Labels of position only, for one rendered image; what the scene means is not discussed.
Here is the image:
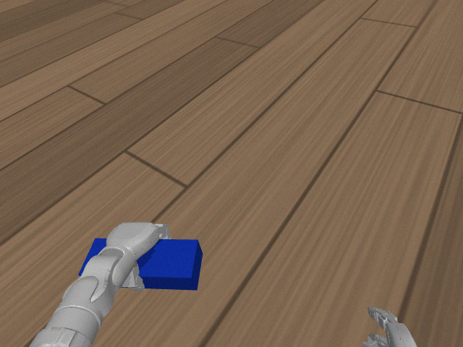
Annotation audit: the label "left robot arm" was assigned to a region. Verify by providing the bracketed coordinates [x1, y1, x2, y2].
[29, 244, 135, 347]

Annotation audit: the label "carton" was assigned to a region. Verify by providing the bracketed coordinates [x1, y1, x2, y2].
[78, 239, 203, 291]

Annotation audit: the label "left robot hand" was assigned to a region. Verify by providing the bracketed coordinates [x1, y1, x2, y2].
[106, 222, 171, 291]

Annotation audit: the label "right robot hand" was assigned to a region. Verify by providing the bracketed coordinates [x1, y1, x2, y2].
[362, 307, 417, 347]

